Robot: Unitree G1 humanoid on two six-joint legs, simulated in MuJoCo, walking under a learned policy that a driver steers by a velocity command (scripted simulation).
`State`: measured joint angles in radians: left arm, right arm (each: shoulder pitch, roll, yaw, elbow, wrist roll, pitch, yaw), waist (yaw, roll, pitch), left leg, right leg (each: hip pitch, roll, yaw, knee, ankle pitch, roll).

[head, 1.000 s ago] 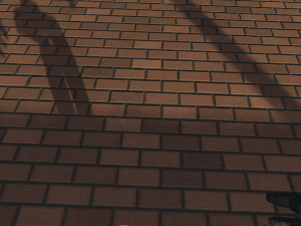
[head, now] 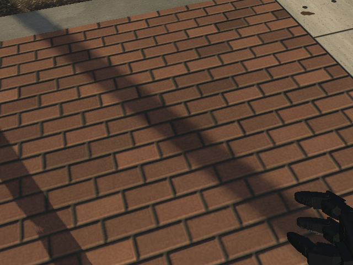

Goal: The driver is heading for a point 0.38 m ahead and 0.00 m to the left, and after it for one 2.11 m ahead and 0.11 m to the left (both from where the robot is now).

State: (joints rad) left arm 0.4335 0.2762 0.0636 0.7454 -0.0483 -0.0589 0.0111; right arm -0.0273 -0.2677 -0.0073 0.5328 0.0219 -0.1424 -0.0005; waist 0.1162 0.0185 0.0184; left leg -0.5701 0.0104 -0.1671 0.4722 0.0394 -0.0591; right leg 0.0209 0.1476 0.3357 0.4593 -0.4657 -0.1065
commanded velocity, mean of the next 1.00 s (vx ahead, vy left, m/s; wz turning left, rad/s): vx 1.00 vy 0.00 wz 0.06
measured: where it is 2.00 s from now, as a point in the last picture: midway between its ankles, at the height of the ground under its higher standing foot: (194, 48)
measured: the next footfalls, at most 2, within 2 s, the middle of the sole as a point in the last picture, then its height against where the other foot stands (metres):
left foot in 0.02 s outside the picture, level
right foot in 0.50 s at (253, 228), level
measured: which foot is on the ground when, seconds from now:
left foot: up 0.00-0.00, down 0.02-0.52, up 0.54-0.94, down 0.96-1.00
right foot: down 0.00-0.04, up 0.06-0.48, down 0.50-0.98, up 1.00-1.00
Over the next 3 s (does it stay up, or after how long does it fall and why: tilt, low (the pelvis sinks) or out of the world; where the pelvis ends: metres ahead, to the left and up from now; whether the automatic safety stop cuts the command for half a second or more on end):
stays up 2.68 0.12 -0.13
